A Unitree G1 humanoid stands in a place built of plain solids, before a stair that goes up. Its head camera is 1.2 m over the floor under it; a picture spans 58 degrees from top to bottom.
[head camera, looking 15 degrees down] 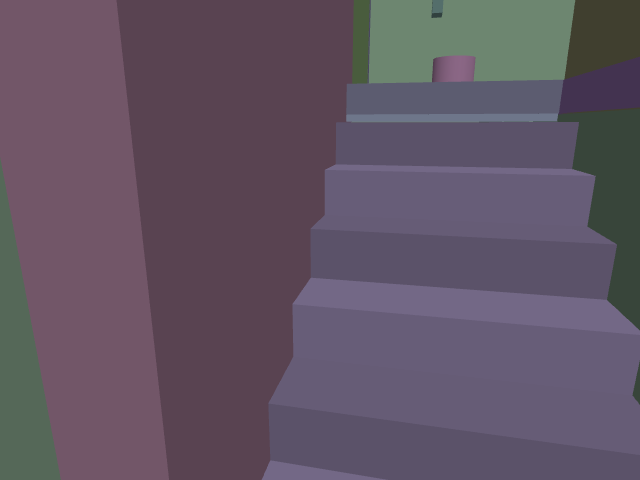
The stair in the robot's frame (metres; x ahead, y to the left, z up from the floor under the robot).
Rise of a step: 0.17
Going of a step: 0.24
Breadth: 0.92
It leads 12 degrees to the right of straight ahead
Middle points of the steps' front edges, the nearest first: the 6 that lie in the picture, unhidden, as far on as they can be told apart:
0.85 -0.32 0.52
1.08 -0.37 0.69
1.31 -0.42 0.86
1.54 -0.46 1.04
1.76 -0.51 1.21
2.02 -0.57 1.38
